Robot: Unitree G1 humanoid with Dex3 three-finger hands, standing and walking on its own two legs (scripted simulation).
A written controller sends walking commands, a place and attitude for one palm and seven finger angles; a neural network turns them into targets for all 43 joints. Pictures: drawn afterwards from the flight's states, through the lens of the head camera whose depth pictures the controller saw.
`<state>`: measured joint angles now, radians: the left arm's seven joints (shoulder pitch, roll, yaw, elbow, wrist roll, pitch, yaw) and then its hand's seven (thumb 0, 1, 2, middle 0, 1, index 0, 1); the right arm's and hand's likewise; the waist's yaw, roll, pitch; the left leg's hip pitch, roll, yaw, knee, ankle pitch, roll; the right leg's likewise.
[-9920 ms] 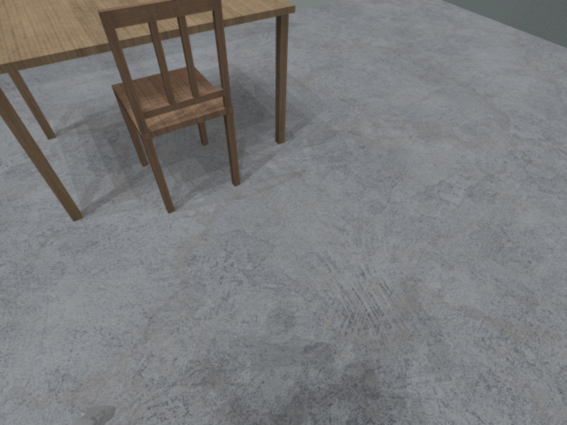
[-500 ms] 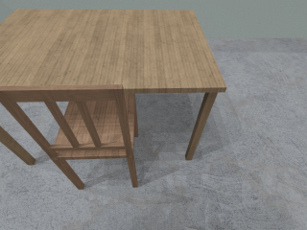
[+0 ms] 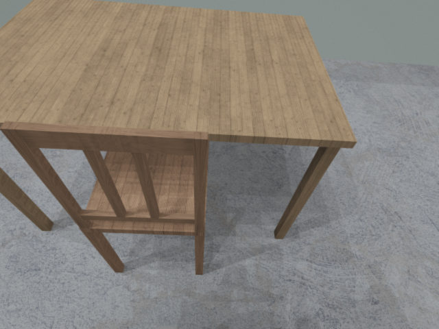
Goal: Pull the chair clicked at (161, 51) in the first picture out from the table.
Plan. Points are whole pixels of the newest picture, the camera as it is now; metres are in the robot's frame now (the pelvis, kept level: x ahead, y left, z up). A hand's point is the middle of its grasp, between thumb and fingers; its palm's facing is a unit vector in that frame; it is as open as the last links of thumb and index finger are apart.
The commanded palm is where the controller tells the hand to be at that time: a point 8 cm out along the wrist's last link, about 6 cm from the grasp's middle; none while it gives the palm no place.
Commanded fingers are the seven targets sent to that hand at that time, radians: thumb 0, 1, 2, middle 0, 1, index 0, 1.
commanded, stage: come to a stop and stand still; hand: left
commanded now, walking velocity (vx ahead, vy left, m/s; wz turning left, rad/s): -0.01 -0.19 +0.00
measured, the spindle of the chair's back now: (108, 186) +0.42 +0.30 -0.08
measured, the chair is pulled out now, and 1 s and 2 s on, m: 0.00 0.00 0.00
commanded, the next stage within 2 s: look again from close up in 0.66 s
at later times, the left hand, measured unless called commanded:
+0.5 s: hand out of the picture -0.03 +0.12 -0.17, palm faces +0.01 -0.98 -0.18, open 7.3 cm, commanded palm none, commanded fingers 0.00 0.90 0.90 -0.20 -0.30 -0.20 -0.30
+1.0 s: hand out of the picture -0.08 +0.15 -0.18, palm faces +0.01 -0.99 -0.17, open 7.4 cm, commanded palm none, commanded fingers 0.00 0.90 0.90 -0.20 -0.30 -0.20 -0.30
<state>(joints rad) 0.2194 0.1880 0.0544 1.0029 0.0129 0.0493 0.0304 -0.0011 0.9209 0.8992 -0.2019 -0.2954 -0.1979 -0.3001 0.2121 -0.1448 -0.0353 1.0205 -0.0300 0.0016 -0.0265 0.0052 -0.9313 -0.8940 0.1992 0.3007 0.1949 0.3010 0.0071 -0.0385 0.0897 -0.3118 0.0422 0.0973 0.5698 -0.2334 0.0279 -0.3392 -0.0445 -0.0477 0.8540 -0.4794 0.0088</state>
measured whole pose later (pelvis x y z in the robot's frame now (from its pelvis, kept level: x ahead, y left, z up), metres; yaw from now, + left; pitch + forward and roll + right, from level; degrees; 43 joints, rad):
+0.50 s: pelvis -0.04 -0.04 +0.00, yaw -1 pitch -2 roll -1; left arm 0.31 0.12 0.00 1.09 0.01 0.00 0.03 0.01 0.92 0.90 -0.20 -0.30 -0.20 -0.30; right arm 0.27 -0.16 -0.03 1.13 -0.02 0.03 -0.02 0.00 -0.91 -0.89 0.20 0.30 0.19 0.30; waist -0.02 0.04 0.01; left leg -0.25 0.07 0.03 0.53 -0.23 -0.02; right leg -0.14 0.03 -0.09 0.49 -0.31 -0.04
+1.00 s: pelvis -0.07 -0.01 +0.00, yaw -1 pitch -3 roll -1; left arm 0.35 0.13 0.00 1.08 0.02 -0.01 0.04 0.00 0.91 0.90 -0.20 -0.30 -0.20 -0.30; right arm 0.31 -0.14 -0.01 1.07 -0.02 0.00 -0.02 0.01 -0.92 -0.89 0.20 0.30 0.20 0.30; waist -0.01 0.00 0.02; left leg -0.28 0.02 0.05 0.55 -0.21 0.02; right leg -0.18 -0.02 -0.07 0.53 -0.29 0.00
